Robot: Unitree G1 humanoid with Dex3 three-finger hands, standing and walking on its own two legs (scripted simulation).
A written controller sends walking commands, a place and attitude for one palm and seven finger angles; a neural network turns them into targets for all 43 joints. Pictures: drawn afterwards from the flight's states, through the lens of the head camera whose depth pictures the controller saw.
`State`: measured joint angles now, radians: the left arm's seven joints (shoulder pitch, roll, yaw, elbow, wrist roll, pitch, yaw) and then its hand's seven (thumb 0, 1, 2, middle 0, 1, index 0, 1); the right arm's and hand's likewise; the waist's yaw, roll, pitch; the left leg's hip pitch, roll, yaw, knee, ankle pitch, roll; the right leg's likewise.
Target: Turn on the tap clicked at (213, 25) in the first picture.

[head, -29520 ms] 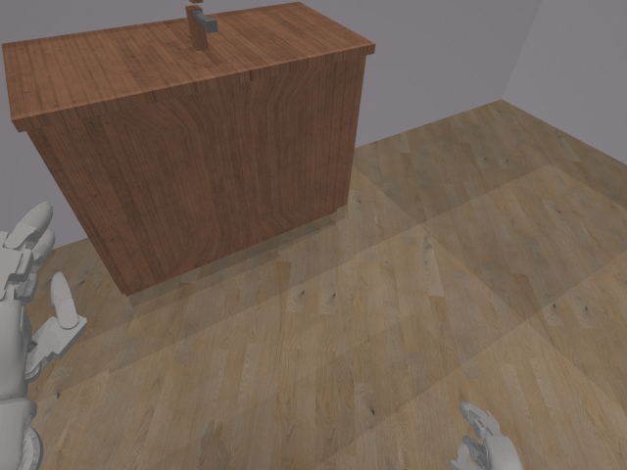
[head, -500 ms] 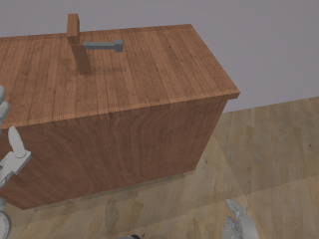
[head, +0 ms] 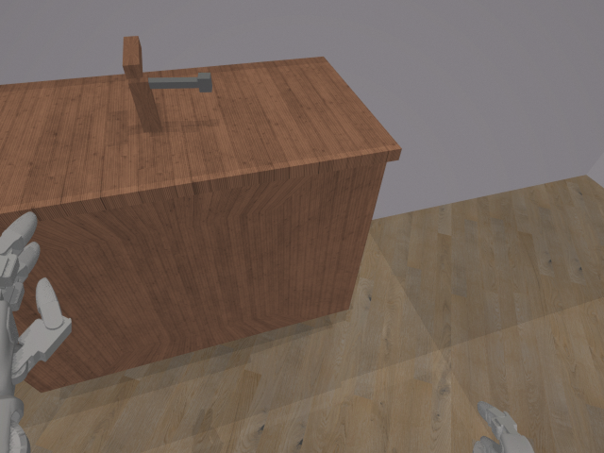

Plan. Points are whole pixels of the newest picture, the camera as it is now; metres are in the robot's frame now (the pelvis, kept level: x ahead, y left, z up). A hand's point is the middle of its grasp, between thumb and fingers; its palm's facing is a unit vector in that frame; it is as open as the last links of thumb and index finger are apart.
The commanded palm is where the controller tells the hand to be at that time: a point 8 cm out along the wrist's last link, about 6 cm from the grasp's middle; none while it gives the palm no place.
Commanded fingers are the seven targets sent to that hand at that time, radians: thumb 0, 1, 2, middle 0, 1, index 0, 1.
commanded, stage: stop stepping back and stand still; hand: left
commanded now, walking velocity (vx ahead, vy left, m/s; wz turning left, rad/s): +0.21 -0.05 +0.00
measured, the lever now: (205, 82) +0.75 +0.23 +0.13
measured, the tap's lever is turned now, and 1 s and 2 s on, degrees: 80 80 80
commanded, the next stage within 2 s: stand and check the lever's angle in 0.42 s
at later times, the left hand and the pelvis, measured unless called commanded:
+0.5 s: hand (58, 338) +0.19 +0.23 +0.16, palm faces +0.45 -0.80 -0.40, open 7.4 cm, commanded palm +0.13 +0.27 +0.18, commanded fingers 0.00 0.90 0.90 -0.20 -0.30 -0.20 -0.30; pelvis -0.02 -0.02 -0.01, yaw +2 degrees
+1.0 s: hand (71, 315) +0.21 +0.23 +0.16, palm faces +0.40 -0.83 -0.38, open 7.4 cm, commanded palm +0.16 +0.27 +0.18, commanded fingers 0.00 0.90 0.90 -0.20 -0.30 -0.20 -0.30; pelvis +0.00 -0.01 +0.00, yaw +1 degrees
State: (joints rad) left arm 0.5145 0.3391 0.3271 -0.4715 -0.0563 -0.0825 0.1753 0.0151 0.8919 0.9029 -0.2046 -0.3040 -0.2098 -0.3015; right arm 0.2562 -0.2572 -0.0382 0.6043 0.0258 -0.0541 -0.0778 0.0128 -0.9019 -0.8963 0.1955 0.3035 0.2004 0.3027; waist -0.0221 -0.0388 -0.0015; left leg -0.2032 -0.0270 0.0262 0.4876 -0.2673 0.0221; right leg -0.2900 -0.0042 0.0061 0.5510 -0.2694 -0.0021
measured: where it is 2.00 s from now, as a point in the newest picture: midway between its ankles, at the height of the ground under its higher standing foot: outside the picture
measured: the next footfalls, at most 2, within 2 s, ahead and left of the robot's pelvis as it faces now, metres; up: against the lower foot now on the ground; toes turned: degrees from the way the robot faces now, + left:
none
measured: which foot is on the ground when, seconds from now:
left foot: down 0.00-1.00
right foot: down 0.00-1.00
